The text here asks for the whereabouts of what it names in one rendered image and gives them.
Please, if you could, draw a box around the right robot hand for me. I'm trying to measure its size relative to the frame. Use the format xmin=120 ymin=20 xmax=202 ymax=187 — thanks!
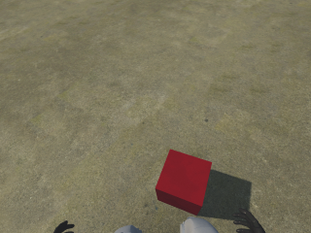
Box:
xmin=232 ymin=208 xmax=266 ymax=233

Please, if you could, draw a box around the left robot hand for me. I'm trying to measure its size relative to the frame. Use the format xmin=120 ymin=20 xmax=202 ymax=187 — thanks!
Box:
xmin=53 ymin=220 xmax=75 ymax=233

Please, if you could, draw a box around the carton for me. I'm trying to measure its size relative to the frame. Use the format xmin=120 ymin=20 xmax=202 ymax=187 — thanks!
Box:
xmin=155 ymin=149 xmax=212 ymax=216

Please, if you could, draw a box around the right robot thigh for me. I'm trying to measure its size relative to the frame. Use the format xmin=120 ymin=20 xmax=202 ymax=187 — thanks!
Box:
xmin=180 ymin=217 xmax=219 ymax=233

